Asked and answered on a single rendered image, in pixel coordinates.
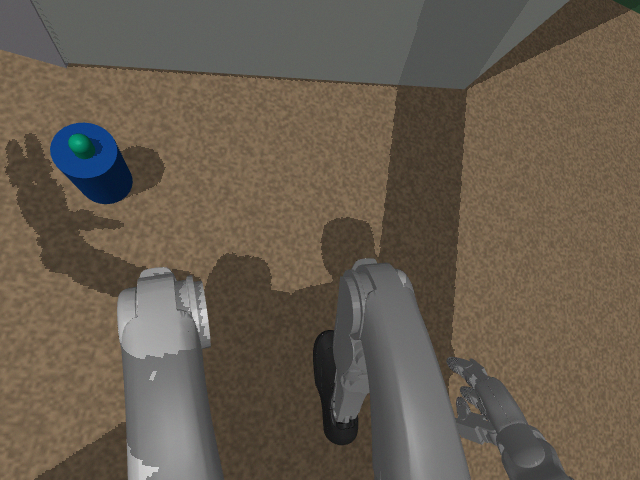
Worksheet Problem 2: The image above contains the right robot hand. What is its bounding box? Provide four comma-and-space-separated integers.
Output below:
446, 357, 528, 446

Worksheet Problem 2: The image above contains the right robot arm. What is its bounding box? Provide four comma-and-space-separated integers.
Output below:
496, 423, 574, 480

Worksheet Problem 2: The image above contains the right robot foot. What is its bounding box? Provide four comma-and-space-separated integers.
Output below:
313, 330, 358, 445

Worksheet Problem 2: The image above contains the bottle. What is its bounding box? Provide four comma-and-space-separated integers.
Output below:
50, 123, 133, 204

